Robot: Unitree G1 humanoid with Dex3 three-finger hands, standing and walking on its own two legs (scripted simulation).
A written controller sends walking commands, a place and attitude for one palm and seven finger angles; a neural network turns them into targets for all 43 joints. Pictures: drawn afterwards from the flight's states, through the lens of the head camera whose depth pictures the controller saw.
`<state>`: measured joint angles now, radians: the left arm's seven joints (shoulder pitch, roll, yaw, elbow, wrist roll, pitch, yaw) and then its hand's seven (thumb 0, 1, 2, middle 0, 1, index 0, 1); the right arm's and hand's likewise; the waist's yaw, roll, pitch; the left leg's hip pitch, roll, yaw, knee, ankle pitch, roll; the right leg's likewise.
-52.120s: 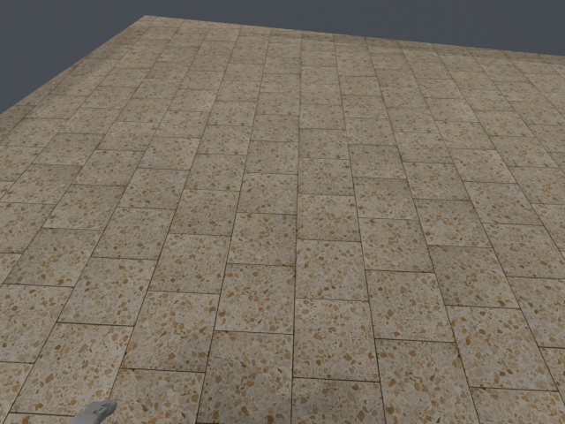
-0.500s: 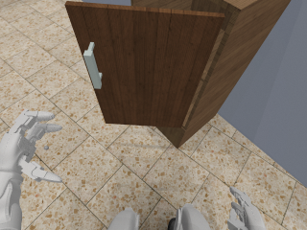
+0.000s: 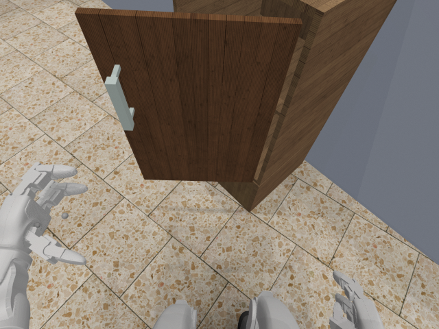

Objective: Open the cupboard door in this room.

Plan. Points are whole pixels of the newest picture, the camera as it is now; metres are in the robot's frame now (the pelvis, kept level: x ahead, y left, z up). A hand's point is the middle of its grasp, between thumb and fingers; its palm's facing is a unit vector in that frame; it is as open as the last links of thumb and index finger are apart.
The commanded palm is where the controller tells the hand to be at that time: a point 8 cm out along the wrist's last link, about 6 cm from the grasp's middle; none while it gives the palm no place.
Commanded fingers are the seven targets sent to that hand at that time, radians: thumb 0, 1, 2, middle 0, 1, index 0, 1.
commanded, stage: raise the hand with hooked fingers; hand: left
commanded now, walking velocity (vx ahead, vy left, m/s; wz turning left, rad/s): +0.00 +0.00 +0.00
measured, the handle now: (123, 99) +0.56 +0.24 +0.03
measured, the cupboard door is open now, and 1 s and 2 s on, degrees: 46 46 46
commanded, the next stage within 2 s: move the hooked fingers beside the handle in 0.02 s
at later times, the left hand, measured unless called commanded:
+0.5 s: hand (72, 183) +0.34 +0.28 +0.04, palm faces +0.01 -1.00 -0.02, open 14.0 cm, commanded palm +0.32 +0.33 +0.04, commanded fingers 0.00 -0.50 0.30 -0.30 -1.20 -0.30 -1.20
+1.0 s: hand (80, 154) +0.40 +0.28 +0.04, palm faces +0.02 -1.00 -0.01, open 14.0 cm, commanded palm +0.38 +0.33 +0.03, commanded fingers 0.00 -0.50 0.30 -0.30 -1.20 -0.30 -1.20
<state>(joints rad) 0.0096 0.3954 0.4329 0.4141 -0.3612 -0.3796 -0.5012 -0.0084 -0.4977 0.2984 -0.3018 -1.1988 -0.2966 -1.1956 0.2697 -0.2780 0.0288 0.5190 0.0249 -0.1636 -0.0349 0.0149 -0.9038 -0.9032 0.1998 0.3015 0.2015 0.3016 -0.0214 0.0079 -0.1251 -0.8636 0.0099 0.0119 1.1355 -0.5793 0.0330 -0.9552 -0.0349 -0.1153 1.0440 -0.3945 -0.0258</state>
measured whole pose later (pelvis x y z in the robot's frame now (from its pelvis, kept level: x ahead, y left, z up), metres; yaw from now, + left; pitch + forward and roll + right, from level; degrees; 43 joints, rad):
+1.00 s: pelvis +0.00 +0.01 -0.01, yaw -2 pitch +22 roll -3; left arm -0.48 0.51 0.51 0.84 -0.26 -0.40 -0.50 -0.01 -0.50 0.30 -0.30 -1.20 -0.30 -1.20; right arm 0.32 -0.28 0.04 0.57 0.01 -0.07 -0.03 0.01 -0.90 -0.90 0.20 0.30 0.20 0.30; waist -0.08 0.00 -0.13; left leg -0.97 0.02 0.03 1.17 -0.58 0.05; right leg -1.06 -0.03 -0.10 1.05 -0.37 -0.01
